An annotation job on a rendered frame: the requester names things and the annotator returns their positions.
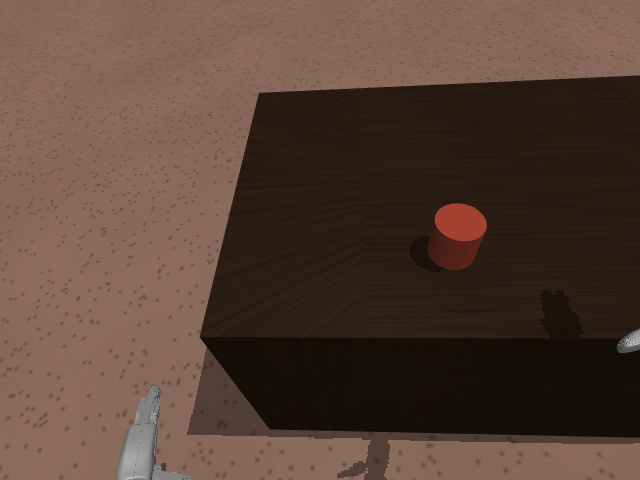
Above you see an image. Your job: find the left robot hand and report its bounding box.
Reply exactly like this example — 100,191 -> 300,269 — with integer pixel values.
115,385 -> 191,480

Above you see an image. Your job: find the right robot hand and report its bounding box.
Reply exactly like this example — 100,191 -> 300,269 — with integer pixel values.
617,328 -> 640,353

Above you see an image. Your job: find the can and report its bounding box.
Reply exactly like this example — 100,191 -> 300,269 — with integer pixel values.
427,203 -> 487,270

